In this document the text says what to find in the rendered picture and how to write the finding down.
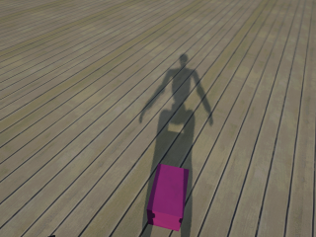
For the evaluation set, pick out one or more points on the carton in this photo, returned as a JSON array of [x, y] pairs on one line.
[[166, 205]]

